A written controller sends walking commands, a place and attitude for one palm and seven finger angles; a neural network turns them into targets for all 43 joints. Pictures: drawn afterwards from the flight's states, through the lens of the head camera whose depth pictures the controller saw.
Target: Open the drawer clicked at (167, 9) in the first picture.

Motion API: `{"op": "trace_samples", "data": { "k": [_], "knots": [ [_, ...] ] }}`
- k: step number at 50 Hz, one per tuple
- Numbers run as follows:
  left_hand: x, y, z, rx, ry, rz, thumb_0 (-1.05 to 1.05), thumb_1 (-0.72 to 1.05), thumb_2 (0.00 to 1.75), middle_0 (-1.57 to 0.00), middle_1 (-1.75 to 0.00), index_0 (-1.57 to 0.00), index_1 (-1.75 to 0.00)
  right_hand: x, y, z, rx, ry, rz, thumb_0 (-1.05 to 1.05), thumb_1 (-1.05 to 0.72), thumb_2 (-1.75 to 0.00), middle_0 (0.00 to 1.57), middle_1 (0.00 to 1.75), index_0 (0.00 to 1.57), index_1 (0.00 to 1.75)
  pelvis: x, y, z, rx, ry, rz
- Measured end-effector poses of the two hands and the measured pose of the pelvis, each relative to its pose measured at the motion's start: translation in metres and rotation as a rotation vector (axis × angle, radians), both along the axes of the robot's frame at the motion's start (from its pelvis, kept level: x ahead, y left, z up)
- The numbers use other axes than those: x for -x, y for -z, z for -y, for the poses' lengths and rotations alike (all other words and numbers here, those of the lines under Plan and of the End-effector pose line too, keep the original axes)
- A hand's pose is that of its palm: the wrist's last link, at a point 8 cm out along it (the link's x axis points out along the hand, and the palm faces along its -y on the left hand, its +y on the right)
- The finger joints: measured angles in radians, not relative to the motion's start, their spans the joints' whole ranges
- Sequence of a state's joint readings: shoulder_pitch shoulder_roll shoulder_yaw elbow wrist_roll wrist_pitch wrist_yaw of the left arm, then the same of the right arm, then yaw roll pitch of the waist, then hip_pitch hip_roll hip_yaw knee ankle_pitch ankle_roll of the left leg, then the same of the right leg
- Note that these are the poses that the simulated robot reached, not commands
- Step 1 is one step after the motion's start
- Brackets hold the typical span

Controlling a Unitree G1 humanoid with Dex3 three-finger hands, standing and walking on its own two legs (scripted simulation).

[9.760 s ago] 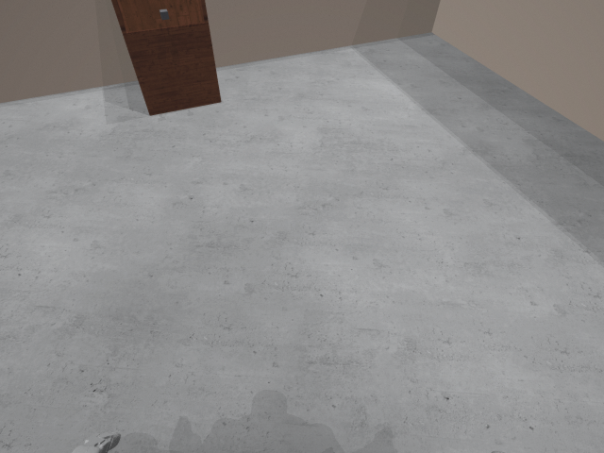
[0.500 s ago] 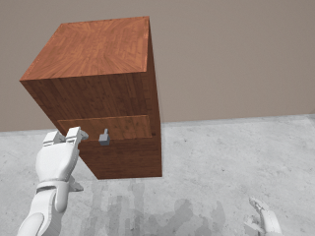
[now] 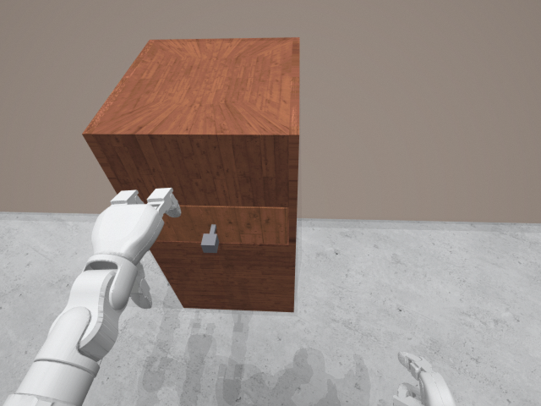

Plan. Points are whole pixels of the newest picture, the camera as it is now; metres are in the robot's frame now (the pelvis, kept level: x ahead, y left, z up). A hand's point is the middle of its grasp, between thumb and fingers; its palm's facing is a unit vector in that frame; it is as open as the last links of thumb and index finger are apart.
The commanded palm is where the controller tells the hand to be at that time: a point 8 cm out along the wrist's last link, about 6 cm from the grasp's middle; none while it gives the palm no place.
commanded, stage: raise the hand with hooked fingers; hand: left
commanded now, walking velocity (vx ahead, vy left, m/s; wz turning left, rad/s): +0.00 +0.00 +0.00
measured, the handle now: (211, 237) +0.52 +0.24 -0.22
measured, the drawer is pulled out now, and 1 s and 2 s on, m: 0.00 0.00 0.00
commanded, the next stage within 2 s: move the hooked fingers above the handle in 0.18 s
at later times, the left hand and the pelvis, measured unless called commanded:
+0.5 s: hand (160, 249) +0.33 +0.23 +0.03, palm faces -0.07 -0.09 -0.99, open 13.8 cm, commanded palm +0.32 +0.25 +0.09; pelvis +0.02 -0.01 +0.00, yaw +0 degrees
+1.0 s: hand (190, 235) +0.40 +0.22 -0.04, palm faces -0.05 -0.05 -1.00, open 13.8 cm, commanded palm +0.38 +0.24 +0.02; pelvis +0.00 -0.03 -0.04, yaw -1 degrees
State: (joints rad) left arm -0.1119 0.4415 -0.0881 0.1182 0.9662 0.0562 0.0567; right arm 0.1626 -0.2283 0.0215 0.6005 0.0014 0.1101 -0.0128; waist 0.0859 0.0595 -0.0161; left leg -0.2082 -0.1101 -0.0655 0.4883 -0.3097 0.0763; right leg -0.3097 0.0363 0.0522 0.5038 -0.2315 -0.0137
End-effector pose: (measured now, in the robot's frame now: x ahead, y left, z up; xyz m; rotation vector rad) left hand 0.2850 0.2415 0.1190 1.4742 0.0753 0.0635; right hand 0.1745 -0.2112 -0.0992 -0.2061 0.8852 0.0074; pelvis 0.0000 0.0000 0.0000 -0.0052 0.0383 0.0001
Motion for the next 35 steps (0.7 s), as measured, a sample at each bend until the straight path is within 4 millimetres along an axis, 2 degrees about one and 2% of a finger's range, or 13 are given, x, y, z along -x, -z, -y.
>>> {"op": "trace_samples", "data": {
  "k": [7, 15, 18, 25, 30, 35],
  "knots": [
    [-0.002, -0.003, -0.003, -0.014, 0.047, 0.062, 0.0, -0.49, 0.3, -0.32, -1.2, -0.32, -1.2, 0.008, 0.01, 0.009, 0.029, 0.013, -0.082, 0.01, -0.91, -0.9, 0.2, 0.3, 0.2, 0.29, -0.008, 0.0, -0.004, 0.004, -0.008, -0.025],
    [-0.014, -0.011, -0.013, -0.021, -0.042, 0.082, 0.0, -0.49, 0.3, -0.32, -1.2, -0.32, -1.2, -0.006, 0.014, 0.008, -0.005, 0.01, -0.086, 0.01, -0.91, -0.9, 0.2, 0.3, 0.2, 0.29, -0.015, 0.0, -0.001, 0.004, -0.013, -0.047],
    [-0.017, -0.003, -0.008, -0.013, -0.051, 0.037, 0.0, -0.49, 0.3, -0.32, -1.2, -0.32, -1.2, -0.014, 0.012, 0.008, -0.011, 0.006, -0.067, 0.01, -0.91, -0.9, 0.2, 0.3, 0.2, 0.29, -0.016, 0.0, 0.002, 0.003, -0.013, -0.052],
    [-0.024, 0.034, 0.004, -0.01, -0.001, -0.063, 0.0, -0.49, 0.3, -0.32, -1.2, -0.32, -1.2, -0.024, 0.007, 0.018, 0.022, 0.001, -0.037, 0.0, -0.91, -0.9, 0.2, 0.3, 0.2, 0.29, -0.015, 0.004, 0.014, -0.002, -0.006, -0.078],
    [-0.03, 0.044, 0.003, -0.035, 0.017, -0.023, 0.0, -0.49, 0.3, -0.32, -1.2, -0.32, -1.2, -0.018, 0.012, 0.035, 0.058, 0.024, -0.053, 0.0, -0.91, -0.9, 0.2, 0.3, 0.2, 0.29, -0.014, 0.009, 0.021, -0.003, -0.008, -0.109],
    [-0.044, 0.054, -0.007, -0.063, -0.039, -0.007, 0.0, -0.49, 0.3, -0.32, -1.2, -0.32, -1.2, -0.001, 0.025, 0.052, 0.076, 0.065, -0.104, 0.0, -0.91, -0.9, 0.2, 0.3, 0.2, 0.29, -0.012, 0.015, 0.027, -0.005, -0.008, -0.153]
  ]
}}
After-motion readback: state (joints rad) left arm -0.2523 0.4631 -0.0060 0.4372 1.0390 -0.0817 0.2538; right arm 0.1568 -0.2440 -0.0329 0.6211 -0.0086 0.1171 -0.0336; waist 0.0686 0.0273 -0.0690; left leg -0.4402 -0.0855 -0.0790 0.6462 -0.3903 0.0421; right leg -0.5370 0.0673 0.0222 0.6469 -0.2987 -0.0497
